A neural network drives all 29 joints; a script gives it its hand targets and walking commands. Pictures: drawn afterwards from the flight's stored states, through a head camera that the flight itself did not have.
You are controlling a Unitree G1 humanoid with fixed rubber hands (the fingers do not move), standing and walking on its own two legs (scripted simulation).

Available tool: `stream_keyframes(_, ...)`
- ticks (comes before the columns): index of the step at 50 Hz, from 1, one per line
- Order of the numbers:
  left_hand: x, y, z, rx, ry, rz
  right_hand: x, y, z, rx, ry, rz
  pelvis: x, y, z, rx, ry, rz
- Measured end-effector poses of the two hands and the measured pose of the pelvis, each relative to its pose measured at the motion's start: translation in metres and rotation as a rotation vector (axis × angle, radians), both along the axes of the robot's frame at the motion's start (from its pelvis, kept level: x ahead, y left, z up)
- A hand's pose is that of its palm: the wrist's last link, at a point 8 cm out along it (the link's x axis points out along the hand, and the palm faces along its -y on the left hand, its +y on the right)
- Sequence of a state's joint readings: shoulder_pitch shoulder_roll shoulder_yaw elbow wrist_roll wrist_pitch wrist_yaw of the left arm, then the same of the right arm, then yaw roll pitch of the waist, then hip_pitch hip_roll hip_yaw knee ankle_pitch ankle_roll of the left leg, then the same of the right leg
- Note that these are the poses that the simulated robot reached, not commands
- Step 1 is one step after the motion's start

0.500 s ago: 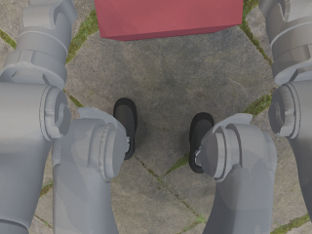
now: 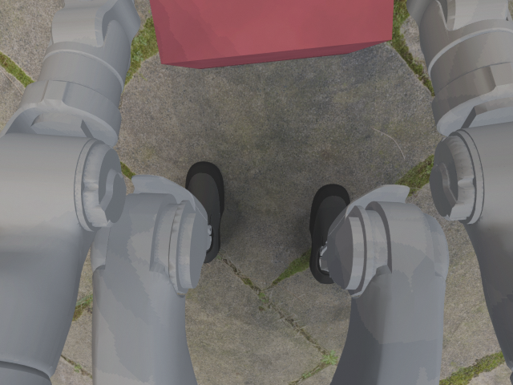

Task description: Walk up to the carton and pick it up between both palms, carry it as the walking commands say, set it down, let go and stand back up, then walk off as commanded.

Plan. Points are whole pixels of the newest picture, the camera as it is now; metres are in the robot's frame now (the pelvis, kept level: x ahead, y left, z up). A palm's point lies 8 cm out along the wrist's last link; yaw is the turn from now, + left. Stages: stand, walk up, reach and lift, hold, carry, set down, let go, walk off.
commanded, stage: reach and lift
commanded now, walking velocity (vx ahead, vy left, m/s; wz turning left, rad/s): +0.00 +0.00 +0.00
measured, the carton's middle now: out of the picture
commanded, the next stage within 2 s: none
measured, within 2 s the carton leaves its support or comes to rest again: leaves its support in 0.56 s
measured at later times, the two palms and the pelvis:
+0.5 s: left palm out of the picture +0.54 +0.20 -0.18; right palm out of the picture +0.56 -0.14 -0.18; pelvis +0.01 +0.00 -0.01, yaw +0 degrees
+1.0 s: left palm out of the picture +0.53 +0.19 -0.11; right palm out of the picture +0.57 -0.14 -0.11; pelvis +0.00 +0.00 +0.02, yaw -1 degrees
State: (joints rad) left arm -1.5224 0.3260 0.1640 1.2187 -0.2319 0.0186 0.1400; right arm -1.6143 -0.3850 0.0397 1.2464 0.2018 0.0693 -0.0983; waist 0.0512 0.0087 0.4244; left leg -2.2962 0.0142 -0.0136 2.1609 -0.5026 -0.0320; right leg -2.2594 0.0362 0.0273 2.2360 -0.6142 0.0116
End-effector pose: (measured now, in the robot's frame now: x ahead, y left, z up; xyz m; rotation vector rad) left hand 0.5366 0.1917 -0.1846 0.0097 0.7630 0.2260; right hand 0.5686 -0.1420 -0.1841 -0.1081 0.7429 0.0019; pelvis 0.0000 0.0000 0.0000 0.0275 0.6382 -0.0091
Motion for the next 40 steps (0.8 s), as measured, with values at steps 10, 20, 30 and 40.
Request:
stream_keyframes(10, 0.003, 0.004, 0.002, -0.011, 0.032, -0.038, -0.002, -0.002, -0.001, 0.034, 0.015, 0.01, 0.005, -0.001, -0.008, 0.002, -0.01, -0.006)
stream_keyframes(20, 0.002, 0.004, 0.002, -0.017, 0.041, -0.037, -0.004, -0.002, -0.002, 0.053, 0.016, -0.008, 0.009, -0.001, -0.01, 0.006, -0.011, -0.009)
stream_keyframes(30, 0.0, 0.0, 0.017, -0.01, 0.016, -0.009, -0.012, 0.001, 0.008, 0.029, 0.017, -0.017, 0.007, -0.001, -0.007, 0.006, -0.004, -0.015)
stream_keyframes(40, 0.001, -0.008, 0.048, -0.026, -0.034, 0.005, 0.001, -0.004, 0.051, -0.004, -0.027, -0.042, 0.001, 0.0, 0.001, 0.001, 0.026, -0.02)
